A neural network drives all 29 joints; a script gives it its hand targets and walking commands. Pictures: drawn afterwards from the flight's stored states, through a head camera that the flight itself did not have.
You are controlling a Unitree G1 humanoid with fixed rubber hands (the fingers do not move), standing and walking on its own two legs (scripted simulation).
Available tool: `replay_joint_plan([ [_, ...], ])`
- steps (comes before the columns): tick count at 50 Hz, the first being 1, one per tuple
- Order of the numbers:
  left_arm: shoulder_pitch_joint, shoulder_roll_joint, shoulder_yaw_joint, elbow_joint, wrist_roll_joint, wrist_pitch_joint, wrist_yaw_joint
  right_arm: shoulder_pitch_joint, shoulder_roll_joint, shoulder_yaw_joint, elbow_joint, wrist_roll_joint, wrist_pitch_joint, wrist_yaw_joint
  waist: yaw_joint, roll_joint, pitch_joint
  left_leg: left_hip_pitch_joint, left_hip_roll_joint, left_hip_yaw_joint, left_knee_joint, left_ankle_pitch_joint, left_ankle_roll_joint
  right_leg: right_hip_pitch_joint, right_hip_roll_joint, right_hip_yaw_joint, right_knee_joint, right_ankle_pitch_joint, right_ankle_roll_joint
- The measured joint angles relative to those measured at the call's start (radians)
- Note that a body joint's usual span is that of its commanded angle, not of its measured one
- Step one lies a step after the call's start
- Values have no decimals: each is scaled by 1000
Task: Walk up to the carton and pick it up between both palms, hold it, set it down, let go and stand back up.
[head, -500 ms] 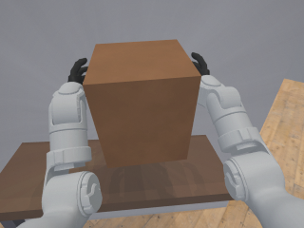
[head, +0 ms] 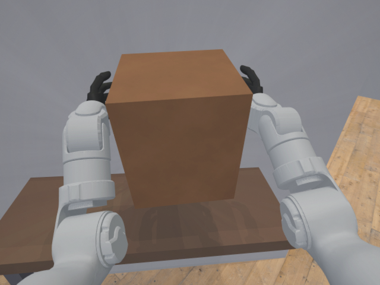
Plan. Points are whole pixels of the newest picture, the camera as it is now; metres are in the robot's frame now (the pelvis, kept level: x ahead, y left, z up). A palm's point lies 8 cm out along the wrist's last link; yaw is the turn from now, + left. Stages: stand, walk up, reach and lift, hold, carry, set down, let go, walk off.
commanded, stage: hold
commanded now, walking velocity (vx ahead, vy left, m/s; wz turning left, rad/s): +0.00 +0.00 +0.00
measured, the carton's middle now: (179, 128) +0.37 -0.01 +0.24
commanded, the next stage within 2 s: set down in 0.56 s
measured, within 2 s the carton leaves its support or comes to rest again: neither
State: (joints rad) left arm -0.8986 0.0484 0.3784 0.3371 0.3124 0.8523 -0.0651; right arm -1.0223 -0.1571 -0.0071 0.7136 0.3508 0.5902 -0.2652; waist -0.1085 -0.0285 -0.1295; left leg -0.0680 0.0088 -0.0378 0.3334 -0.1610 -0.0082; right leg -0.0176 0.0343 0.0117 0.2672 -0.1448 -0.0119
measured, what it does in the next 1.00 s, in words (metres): stands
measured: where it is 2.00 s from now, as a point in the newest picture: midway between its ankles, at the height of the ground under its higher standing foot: outside the picture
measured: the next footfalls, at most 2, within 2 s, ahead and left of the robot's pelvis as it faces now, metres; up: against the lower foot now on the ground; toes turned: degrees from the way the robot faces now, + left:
none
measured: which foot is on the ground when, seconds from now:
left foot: down 0.00-1.00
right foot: down 0.00-1.00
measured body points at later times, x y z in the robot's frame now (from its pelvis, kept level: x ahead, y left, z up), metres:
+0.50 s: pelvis +0.00 +0.00 +0.00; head -0.09 +0.03 +0.44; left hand +0.38 +0.15 +0.28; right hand +0.38 -0.16 +0.30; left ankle +0.02 +0.12 -0.75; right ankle +0.01 -0.11 -0.75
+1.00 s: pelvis +0.01 +0.00 +0.00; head -0.06 +0.04 +0.44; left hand +0.41 +0.16 +0.28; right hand +0.39 -0.15 +0.27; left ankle +0.02 +0.12 -0.75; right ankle +0.01 -0.11 -0.75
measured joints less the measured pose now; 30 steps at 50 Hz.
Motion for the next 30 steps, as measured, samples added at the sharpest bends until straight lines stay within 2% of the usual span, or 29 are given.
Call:
replay_joint_plan([
  [11, 8, -1, 2, -8, -4, -1, 0, 0, -4, 11, -5, 11, 4, -6, -3, -2, 1, 2, 1, -5, 2, -6, -2, 8, 2, -5, -7, -3, -1],
  [23, 44, -13, -5, -71, 0, 17, -4, 32, -3, 18, -56, 29, 13, -15, -14, -4, 17, 13, 0, -3, 11, -14, 1, 23, 1, -2, -8, -5, 2],
  [30, 35, -18, -1, -64, 5, 13, -2, 27, -2, 6, -54, 18, 14, -9, -7, -1, 14, 18, -2, 3, 6, -11, 4, 22, -2, 4, -5, -5, 4],
])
